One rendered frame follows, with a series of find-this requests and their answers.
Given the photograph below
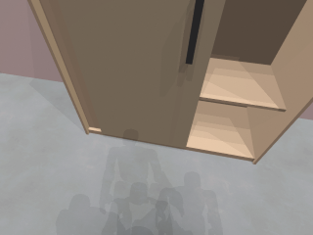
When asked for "wardrobe door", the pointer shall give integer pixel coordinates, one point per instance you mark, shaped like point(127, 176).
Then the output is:
point(132, 55)
point(56, 21)

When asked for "handle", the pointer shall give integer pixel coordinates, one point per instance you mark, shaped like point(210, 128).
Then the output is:
point(194, 31)

